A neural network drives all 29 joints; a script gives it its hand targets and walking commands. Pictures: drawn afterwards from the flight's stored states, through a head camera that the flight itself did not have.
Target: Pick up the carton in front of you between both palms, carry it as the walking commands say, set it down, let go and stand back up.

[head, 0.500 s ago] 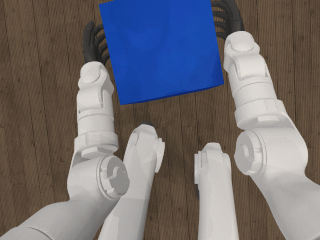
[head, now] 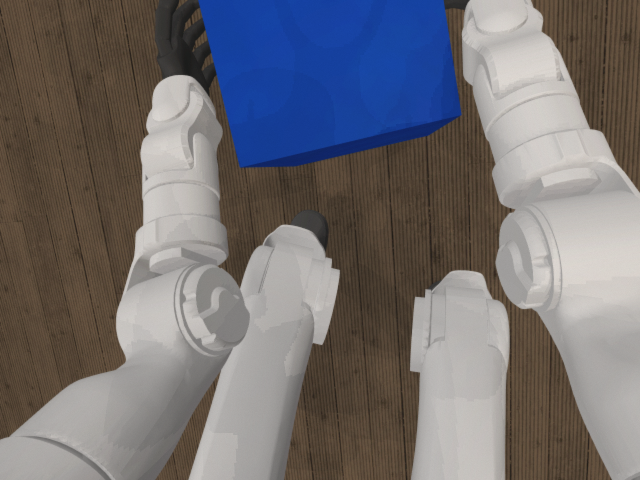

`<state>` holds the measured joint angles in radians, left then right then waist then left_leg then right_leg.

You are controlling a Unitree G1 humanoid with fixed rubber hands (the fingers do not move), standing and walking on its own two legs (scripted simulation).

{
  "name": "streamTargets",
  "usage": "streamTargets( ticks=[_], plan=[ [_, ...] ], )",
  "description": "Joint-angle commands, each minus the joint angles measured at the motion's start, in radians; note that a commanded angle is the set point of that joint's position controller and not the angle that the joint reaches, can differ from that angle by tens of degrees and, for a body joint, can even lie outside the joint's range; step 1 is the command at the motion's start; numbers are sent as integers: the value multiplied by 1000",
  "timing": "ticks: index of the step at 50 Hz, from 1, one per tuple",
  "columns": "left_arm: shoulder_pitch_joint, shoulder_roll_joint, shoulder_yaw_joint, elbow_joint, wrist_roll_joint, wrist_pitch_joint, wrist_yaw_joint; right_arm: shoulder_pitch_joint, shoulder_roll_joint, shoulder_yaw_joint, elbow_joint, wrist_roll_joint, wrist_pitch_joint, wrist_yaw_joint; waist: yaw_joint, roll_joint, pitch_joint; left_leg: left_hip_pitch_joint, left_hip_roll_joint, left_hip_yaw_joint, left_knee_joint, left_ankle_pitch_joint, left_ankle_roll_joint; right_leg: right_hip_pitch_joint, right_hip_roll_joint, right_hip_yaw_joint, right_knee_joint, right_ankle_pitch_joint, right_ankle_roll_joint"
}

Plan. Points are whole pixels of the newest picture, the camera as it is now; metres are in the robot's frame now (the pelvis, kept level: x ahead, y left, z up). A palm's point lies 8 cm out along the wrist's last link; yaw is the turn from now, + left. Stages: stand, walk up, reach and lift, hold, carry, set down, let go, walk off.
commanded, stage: set down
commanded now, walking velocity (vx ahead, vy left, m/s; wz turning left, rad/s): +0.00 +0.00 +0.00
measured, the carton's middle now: (337, 64) +0.50 +0.12 -0.24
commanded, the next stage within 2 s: none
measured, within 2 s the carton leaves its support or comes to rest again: rests again in 0.60 s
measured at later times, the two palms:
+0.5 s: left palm (197, 82) +0.45 +0.26 -0.18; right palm (480, 17) +0.55 -0.03 -0.20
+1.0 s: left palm (197, 89) +0.45 +0.27 -0.19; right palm (475, 17) +0.56 -0.02 -0.21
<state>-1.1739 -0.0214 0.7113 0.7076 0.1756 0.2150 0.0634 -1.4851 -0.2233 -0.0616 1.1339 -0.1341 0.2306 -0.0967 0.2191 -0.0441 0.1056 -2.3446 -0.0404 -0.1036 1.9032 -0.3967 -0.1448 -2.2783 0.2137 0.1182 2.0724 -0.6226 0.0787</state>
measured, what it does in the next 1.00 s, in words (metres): stands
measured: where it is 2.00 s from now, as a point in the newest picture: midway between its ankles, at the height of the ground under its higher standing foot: (366, 320)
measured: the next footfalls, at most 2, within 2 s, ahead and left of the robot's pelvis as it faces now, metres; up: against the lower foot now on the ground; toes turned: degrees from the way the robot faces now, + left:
none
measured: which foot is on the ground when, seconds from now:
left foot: down 0.00-1.00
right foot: down 0.00-1.00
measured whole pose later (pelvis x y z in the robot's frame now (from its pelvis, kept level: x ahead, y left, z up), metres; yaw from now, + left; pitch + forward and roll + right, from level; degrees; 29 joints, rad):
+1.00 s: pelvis +0.00 +0.00 -0.02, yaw +1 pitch +43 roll +6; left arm -1.26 0.12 0.65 1.05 0.11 0.06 0.01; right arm -1.51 -0.29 0.03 1.19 -0.10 0.12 -0.02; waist 0.23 -0.01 0.24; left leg -2.33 0.00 -0.06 1.99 -0.42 -0.13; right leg -2.28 0.13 0.09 2.17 -0.64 0.03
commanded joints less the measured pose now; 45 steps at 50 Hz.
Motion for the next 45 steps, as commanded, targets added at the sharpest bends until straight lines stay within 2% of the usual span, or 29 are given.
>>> streamTargets(
  ticks=[1,5,11,16,26,38,43,45],
  plan=[
    [-542,-590,-373,29,-57,-11,-234,-399,846,181,-108,77,-55,197,104,-269,-1024,633,-35,256,-25,314,67,375,-38,-139,-259,297,-42],
    [-532,-556,-365,29,-52,-22,-234,-391,821,184,-92,96,-68,193,110,-242,-1001,608,-29,256,-16,323,66,378,-38,-123,-248,325,-48],
    [-523,-522,-351,49,-56,-37,-235,-386,769,169,-62,88,-84,184,90,-218,-947,587,-25,243,1,318,64,344,-43,-113,-237,311,-59],
    [-507,-502,-335,82,-59,-49,-232,-385,734,162,-61,76,-97,183,77,-212,-903,568,-27,233,11,314,67,317,-49,-110,-225,301,-66],
    [-474,-451,-308,155,-67,-77,-211,-383,661,173,-81,73,-119,191,72,-214,-831,545,-30,212,28,315,77,272,-61,-105,-195,291,-74],
    [-464,-344,-267,212,-58,-96,-194,-316,526,117,-19,13,-115,198,32,-176,-697,483,-28,198,39,237,80,219,-77,-96,-181,218,-89],
    [-443,-318,-241,225,-59,-110,-184,-333,468,122,-27,9,-117,195,38,-178,-693,479,-23,204,46,232,76,248,-90,-89,-172,219,-85],
    [-392,-266,-206,251,-59,-122,-166,-345,384,123,-31,16,-124,179,51,-179,-695,487,-15,212,49,241,70,270,-101,-84,-169,228,-78]
  ],
)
